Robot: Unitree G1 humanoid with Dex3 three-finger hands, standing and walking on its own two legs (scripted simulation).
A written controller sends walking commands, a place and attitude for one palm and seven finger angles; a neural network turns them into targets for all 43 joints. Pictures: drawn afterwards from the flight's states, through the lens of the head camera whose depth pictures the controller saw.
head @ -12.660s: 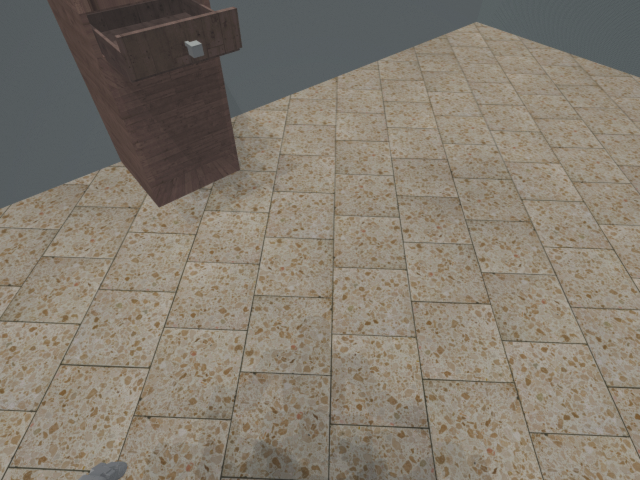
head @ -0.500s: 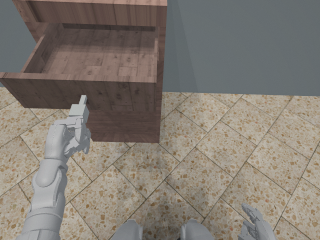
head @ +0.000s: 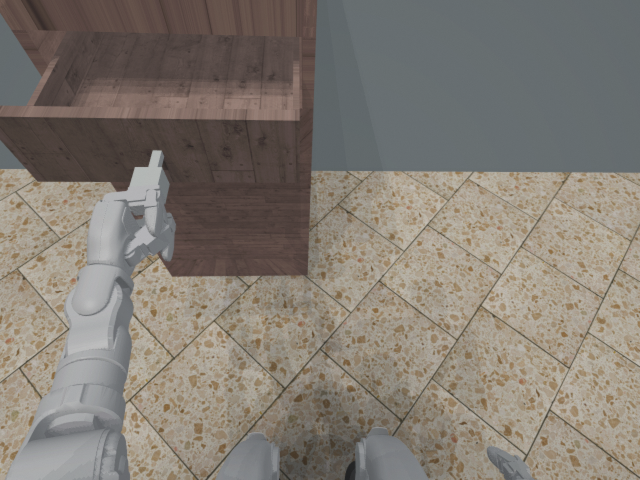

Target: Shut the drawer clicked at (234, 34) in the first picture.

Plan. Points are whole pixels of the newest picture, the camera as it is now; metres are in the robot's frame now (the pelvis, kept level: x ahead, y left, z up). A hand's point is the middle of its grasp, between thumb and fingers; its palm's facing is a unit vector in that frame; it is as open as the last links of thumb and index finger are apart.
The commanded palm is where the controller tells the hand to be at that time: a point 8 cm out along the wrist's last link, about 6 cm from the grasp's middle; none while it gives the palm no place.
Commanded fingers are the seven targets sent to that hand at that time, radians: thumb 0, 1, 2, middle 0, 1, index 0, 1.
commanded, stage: push the drawer shut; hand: left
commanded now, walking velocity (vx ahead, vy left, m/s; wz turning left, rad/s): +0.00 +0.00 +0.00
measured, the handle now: (153, 174) +0.49 +0.23 +0.05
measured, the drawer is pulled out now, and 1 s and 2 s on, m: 0.18 0.07 0.00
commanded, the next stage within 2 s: pull the fist back off the drawer in 1.82 s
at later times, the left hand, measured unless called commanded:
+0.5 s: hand (175, 195) +0.46 +0.19 +0.05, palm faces +0.03 -1.00 -0.03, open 3.3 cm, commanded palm +0.45 +0.24 +0.05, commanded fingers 0.00 0.90 0.90 -1.40 -1.60 -1.40 -1.60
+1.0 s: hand (181, 161) +0.52 +0.20 +0.05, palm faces +0.03 -1.00 -0.02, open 3.4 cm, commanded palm +0.50 +0.24 +0.05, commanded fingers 0.00 0.90 0.90 -1.40 -1.60 -1.40 -1.60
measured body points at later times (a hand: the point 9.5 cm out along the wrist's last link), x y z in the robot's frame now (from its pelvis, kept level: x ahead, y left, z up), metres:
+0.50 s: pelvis +0.00 +0.00 -0.01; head +0.11 +0.02 +0.43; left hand +0.45 +0.25 +0.05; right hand +0.05 -0.26 -0.12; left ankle +0.01 +0.10 -0.66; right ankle +0.03 -0.12 -0.66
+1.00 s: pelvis +0.00 +0.00 -0.01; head +0.15 +0.02 +0.41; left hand +0.51 +0.25 +0.05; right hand +0.00 -0.26 -0.12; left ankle +0.01 +0.10 -0.66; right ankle +0.03 -0.12 -0.66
